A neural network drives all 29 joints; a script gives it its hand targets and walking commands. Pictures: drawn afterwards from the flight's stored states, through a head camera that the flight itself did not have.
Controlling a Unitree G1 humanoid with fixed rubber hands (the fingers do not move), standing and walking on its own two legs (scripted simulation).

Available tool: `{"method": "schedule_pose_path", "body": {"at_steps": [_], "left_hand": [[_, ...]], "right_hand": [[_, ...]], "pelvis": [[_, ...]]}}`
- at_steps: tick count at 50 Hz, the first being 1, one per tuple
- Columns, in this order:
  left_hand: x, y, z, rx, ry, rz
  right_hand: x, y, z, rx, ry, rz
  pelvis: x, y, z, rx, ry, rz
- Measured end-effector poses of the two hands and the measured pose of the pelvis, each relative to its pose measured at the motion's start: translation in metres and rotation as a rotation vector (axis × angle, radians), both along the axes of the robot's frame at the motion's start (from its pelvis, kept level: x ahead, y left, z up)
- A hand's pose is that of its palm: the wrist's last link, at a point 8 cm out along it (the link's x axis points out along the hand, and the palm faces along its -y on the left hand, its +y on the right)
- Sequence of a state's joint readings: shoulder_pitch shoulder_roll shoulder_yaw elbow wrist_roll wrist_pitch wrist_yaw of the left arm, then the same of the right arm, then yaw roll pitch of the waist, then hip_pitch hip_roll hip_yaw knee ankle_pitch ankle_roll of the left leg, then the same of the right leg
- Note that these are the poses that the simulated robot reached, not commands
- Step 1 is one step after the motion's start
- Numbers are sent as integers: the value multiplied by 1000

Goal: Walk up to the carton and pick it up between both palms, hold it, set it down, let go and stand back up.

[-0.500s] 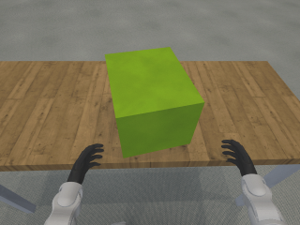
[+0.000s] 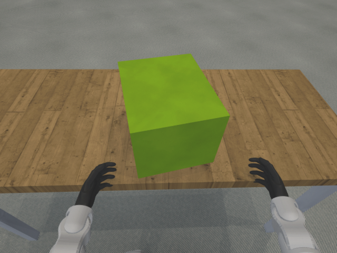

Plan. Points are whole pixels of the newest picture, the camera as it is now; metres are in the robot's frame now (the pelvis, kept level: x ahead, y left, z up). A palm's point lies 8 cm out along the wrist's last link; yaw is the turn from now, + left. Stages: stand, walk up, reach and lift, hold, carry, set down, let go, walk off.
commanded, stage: stand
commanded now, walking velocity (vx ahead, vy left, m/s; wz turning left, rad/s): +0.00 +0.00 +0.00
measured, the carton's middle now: (166, 112) +0.48 +0.02 +0.05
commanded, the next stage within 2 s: none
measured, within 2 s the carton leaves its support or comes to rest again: neither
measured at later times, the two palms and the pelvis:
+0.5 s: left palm (88, 197) +0.24 +0.20 +0.01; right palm (275, 190) +0.25 -0.24 +0.02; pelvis +0.00 +0.00 +0.00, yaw +0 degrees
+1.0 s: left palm (88, 196) +0.24 +0.20 +0.01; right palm (275, 190) +0.25 -0.24 +0.02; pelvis +0.00 +0.00 +0.00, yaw +0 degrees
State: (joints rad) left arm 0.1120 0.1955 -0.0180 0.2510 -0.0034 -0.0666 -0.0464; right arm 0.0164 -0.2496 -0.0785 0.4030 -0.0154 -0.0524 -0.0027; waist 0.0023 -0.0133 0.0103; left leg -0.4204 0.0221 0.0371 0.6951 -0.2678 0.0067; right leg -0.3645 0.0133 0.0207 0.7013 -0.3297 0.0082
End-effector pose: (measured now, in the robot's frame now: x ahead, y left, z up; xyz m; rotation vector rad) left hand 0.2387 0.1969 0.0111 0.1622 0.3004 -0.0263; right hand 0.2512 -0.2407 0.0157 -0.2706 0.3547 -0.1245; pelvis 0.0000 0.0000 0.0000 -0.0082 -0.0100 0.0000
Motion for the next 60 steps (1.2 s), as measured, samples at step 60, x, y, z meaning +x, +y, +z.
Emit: {"method": "schedule_pose_path", "body": {"at_steps": [60], "left_hand": [[1,-1,0,1,2,9]], "right_hand": [[0,-1,0,-1,-1,11]], "pelvis": [[0,-2,0,0,2,1]]}}
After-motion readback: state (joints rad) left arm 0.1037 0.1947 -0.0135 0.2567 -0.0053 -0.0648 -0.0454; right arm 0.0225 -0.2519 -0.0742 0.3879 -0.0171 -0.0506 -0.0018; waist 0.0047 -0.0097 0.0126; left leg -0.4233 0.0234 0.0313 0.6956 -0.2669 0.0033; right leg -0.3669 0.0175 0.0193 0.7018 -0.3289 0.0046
